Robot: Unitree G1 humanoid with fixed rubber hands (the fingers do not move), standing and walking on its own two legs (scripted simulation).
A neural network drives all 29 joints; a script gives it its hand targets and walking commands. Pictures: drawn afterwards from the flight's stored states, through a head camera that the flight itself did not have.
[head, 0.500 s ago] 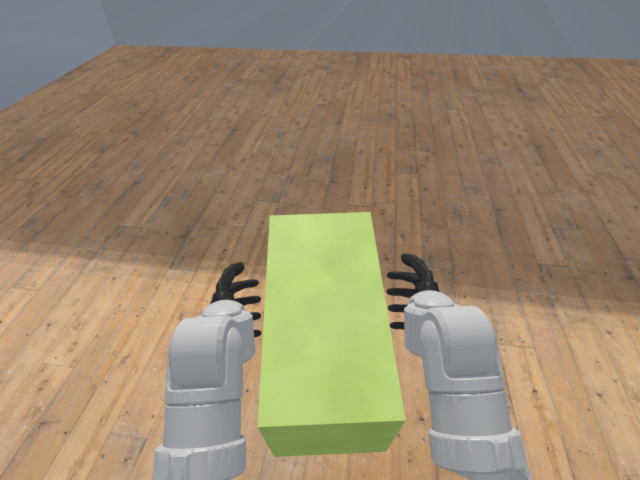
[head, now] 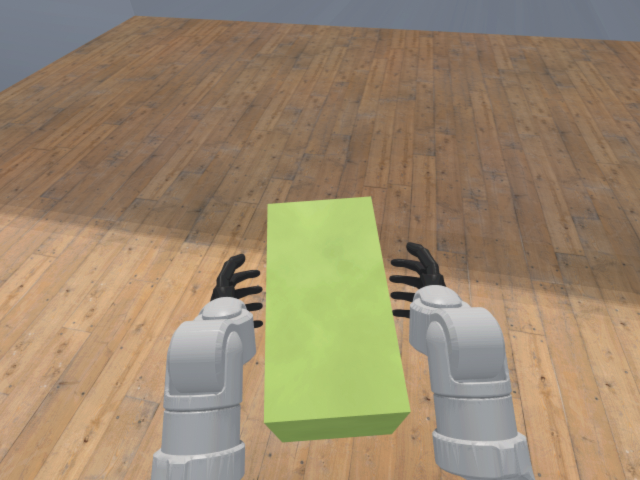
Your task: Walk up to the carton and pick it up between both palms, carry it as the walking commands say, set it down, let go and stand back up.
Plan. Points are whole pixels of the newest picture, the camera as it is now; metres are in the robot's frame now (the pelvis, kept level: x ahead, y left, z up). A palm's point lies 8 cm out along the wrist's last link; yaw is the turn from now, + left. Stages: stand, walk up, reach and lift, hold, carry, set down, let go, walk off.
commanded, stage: carry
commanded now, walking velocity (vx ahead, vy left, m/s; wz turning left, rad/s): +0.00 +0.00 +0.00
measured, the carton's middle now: (328, 315) +0.36 +0.00 +0.01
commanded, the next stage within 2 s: none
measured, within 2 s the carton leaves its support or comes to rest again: neither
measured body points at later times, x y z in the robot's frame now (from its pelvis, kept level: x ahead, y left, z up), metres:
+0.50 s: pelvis +0.02 +0.02 +0.00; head +0.03 +0.02 +0.45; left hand +0.34 +0.13 +0.08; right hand +0.34 -0.11 +0.08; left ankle +0.00 +0.10 -0.73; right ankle +0.11 -0.08 -0.73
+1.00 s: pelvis +0.02 +0.02 +0.00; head +0.04 +0.02 +0.45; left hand +0.34 +0.13 +0.07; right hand +0.34 -0.11 +0.07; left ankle +0.00 +0.10 -0.73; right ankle +0.11 -0.08 -0.73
